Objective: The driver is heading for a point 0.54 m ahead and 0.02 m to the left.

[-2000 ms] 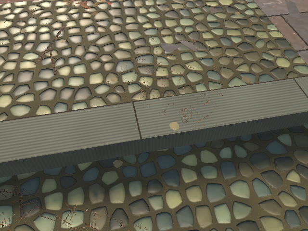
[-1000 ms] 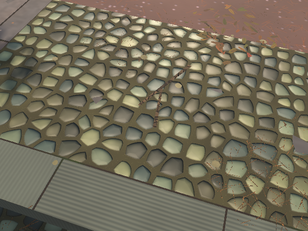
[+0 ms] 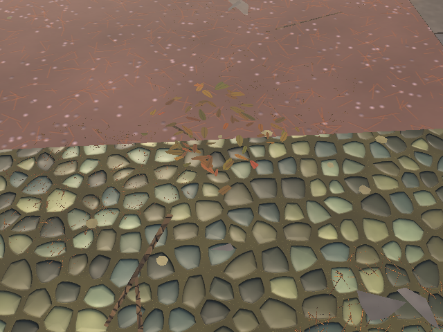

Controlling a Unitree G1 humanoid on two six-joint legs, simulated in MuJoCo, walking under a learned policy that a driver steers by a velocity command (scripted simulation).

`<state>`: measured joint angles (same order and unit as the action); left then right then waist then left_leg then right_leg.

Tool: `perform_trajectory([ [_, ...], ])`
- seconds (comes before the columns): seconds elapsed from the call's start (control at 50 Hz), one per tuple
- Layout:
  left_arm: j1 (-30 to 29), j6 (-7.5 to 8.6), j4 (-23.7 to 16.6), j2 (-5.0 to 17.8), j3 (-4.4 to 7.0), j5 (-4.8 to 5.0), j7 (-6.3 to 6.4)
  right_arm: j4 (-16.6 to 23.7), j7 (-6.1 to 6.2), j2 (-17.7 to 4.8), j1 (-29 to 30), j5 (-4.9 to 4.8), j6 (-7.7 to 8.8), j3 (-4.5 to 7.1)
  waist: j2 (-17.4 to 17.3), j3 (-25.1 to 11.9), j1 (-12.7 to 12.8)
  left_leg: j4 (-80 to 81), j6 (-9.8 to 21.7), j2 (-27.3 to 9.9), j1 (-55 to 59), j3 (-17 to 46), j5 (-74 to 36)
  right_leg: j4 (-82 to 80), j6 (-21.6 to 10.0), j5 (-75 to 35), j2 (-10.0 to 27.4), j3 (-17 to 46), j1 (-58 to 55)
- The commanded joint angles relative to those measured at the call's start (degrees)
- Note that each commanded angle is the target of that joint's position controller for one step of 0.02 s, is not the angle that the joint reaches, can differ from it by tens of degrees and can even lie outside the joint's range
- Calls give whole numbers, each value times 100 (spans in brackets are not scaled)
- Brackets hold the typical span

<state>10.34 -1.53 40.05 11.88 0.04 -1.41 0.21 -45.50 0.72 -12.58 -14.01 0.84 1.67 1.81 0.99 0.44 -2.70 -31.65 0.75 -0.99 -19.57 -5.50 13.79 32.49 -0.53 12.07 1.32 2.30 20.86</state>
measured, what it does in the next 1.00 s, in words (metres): shifts its weight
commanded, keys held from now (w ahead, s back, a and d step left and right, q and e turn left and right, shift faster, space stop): no key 0.42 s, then w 0.08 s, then no key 0.36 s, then w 0.14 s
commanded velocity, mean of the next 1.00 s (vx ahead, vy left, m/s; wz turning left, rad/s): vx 0.06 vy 0.00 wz -0.02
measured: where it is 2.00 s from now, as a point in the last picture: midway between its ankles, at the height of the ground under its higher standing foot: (238, 321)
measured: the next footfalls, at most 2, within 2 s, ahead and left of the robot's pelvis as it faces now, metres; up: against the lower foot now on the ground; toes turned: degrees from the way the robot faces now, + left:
right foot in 1.16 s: +0.20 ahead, -0.14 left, +0.00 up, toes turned -2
left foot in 1.68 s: +0.56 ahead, +0.09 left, +0.00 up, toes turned +10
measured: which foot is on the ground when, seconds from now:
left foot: down 0.00-1.00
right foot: down 0.00-0.92, up 0.94-1.00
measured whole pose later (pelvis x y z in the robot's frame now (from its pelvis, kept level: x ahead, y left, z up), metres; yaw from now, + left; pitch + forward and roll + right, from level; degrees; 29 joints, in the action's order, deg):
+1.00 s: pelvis +0.10 +0.01 +0.01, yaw +0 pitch +0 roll +0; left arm 13.9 -0.4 58.2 13.6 1.7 0.8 1.8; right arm -61.8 1.3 -12.5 -15.0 -0.8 1.2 2.3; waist 0.6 -1.0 -1.1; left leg -28.1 2.4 0.5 -8.1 -2.1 20.2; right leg 39.0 -2.1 24.9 0.7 -0.3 13.8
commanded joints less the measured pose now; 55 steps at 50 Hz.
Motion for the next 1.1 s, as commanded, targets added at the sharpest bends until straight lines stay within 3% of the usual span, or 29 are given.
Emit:
perform_trajectory([
  [0.02,-460,78,-534,868,278,-42,55,287,102,-417,-23,52,-58,56,1081,22,-3,-33,-75,11,223,413,621,-2160,-972,2791,1028,1600,428],
  [0.04,-570,119,-449,605,208,-21,63,278,133,-461,63,60,-76,84,1117,94,-64,196,-64,-33,408,483,311,-2114,-707,2712,784,1354,472],
  [0.06,-553,163,-362,496,170,-31,48,131,156,-447,-51,63,-77,89,1028,-18,-89,398,-77,-102,638,503,55,-1876,-478,2236,558,1047,319],
  [0.08,-409,210,-265,438,164,-7,31,71,157,-527,-117,69,-67,109,886,-122,-37,549,-85,-174,764,555,-106,-1680,-345,1860,453,862,168],
  [0.12,-48,254,-94,446,172,38,28,-34,114,-577,-60,9,-31,122,284,-66,112,709,-8,-220,682,575,-113,-1369,-217,1119,287,597,-67],
  [0.16,121,275,15,510,198,40,42,-132,88,-460,-9,-21,-3,98,28,-107,171,770,33,-233,617,579,-237,-1118,-237,387,215,450,-355],
  [0.24,166,275,125,521,222,66,71,-311,83,-479,32,-28,10,108,-101,-280,199,767,40,-262,722,586,-702,-883,-317,-734,170,308,-707],
  [0.42,268,212,524,567,268,89,107,-737,135,-569,92,-62,-78,130,-115,-238,193,829,36,-276,942,578,-1148,-924,-313,-1382,117,188,-982],
  [0.44,401,198,648,532,266,93,113,-851,137,-523,-23,-66,-91,122,-91,-358,191,838,49,-203,1000,492,-659,-965,-326,-847,53,125,-1060],
  [0.46,465,175,732,609,303,128,123,-926,138,-553,-55,-103,-109,142,-45,-250,203,722,98,-73,863,364,162,-971,-396,105,-21,95,-992],
  [0.5,565,159,795,826,384,184,139,-908,140,-598,98,-162,-89,169,157,278,304,388,238,27,110,293,1613,-1249,-670,2364,191,533,-654],
  [0.52,513,192,773,847,381,197,153,-829,143,-502,305,-162,-34,136,330,574,343,159,245,71,-246,248,1342,-1513,-807,2459,466,930,-573],
  [0.56,397,279,824,779,336,148,153,-827,106,-310,273,-76,85,66,688,496,204,72,238,1,-162,390,358,-1602,-956,1266,865,1409,-704],
  [0.58,230,322,816,635,290,129,142,-915,81,-398,134,-38,115,75,497,352,111,329,221,-100,223,511,-132,-1311,-821,229,661,1052,-666],
  [0.62,295,367,879,640,299,135,131,-1108,47,-731,-49,-78,104,144,-324,-86,181,552,216,-215,989,695,-1692,-520,-312,-1354,-68,-8,-754],
  [0.64,436,368,965,610,283,131,146,-1169,51,-685,-112,-113,75,117,-464,-316,205,510,276,-254,1248,760,-2294,-459,-153,-1605,-116,-106,-833],
  [0.7,558,268,1165,625,256,170,176,-1262,37,-623,-158,-107,23,64,-338,-436,177,461,367,-362,1533,821,-3431,-438,-75,-1891,-51,-74,-1011],
  [0.74,601,182,1267,619,241,168,186,-1320,28,-638,-131,-100,-2,52,-347,-437,202,506,359,-359,1553,791,-3621,-512,-81,-1880,-4,-53,-1158],
  [0.86,537,43,1543,654,231,156,226,-1443,32,-612,-5,-100,-64,35,-216,-204,223,765,274,-250,1369,706,-2968,-788,-51,-1743,39,-58,-1368],
  [0.9,572,23,1669,641,250,185,235,-1568,55,-699,-210,-162,-105,91,-313,-245,170,853,464,-169,1472,735,-1127,-528,-103,-146,-221,-351,-1132],
  [0.92,453,37,1660,614,253,185,224,-1601,68,-835,-327,-195,-119,149,-514,-27,94,1102,688,-398,1462,1132,340,-203,-123,830,-354,-496,-599],
  [0.96,-95,173,1438,539,229,214,185,-1623,90,-1157,-613,-221,-74,268,-1011,636,-107,2040,1290,-1456,1271,2661,2833,676,-214,1476,-267,-584,557],
  [0.98,-338,273,1334,511,214,246,149,-1616,98,-1180,-652,-178,-6,294,-1116,915,-151,2370,1485,-1833,1043,3206,3037,1231,-270,1550,-75,-372,857],
  [1.02,-415,446,1262,614,253,319,55,-1527,89,-1050,-573,-103,168,283,-960,1009,-31,2513,1517,-2123,1276,3341,2410,2065,-356,1864,314,6,1525],
  [1.06,-358,570,1278,660,273,359,-24,-1338,74,-968,-223,-229,242,258,-740,826,165,2488,1173,-1838,1358,2624,1663,1394,-429,1644,489,-6,1275],
  [1.1,-45,632,1454,545,274,305,-67,-1233,40,-1057,80,-311,209,267,-708,590,423,2250,904,-1236,702,1624,1006,245,-377,872,200,-484,-144],
])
